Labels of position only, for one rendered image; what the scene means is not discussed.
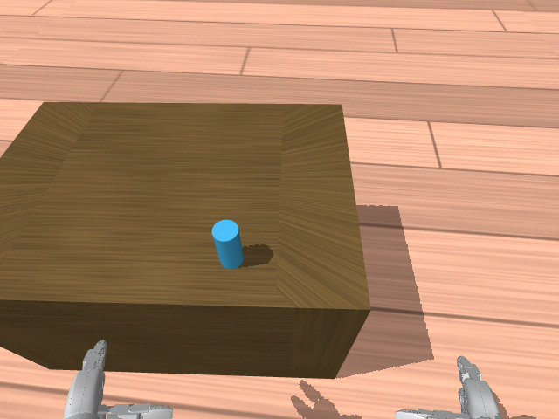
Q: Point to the right robot hand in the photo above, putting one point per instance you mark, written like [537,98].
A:
[476,398]

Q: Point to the left robot hand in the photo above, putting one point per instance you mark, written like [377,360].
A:
[86,393]

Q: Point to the can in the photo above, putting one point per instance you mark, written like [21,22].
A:
[227,240]

